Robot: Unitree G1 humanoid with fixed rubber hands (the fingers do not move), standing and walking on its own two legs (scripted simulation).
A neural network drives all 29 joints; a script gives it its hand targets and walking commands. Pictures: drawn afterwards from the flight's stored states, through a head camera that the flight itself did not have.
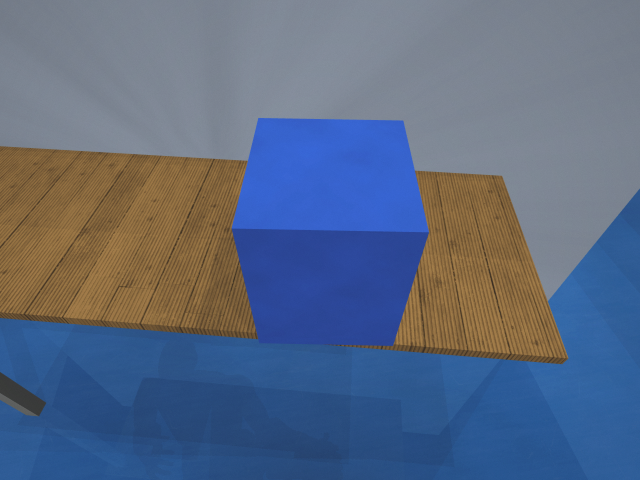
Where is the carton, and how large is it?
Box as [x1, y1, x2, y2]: [232, 118, 428, 345]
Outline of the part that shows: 258,118 234,216 232,231 259,342 392,345 428,233 403,121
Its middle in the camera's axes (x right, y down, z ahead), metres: +0.01 +0.00 +0.55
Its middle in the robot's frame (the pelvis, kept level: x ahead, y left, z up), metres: +0.44 +0.00 +0.06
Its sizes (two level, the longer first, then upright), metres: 0.210 0.200 0.250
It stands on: a table, 0.70 m high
